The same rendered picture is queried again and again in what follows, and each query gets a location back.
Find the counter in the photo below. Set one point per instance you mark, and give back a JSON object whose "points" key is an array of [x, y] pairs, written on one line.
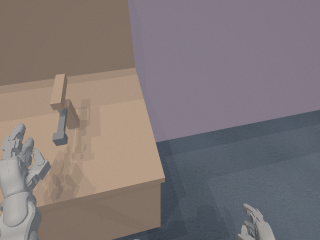
{"points": [[105, 183]]}

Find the right robot hand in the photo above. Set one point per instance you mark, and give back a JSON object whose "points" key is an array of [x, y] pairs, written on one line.
{"points": [[261, 230]]}

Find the left robot hand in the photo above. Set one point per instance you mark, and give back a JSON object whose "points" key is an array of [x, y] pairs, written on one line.
{"points": [[16, 160]]}

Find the left robot forearm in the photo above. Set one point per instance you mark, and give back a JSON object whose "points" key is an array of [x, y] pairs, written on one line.
{"points": [[20, 218]]}

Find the tap lever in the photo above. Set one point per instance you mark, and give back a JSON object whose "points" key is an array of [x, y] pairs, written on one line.
{"points": [[60, 138]]}

